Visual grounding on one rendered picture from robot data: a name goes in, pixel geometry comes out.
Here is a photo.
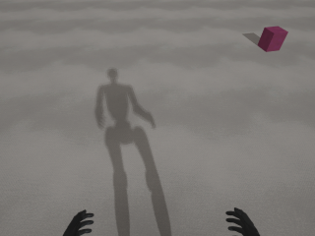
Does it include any carton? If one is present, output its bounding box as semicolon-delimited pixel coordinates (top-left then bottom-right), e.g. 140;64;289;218
258;26;288;52

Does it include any robot right hand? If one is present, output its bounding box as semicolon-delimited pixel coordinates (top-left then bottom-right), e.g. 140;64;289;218
226;207;260;236

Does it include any robot left hand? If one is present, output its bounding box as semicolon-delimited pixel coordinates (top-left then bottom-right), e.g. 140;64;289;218
63;209;94;236

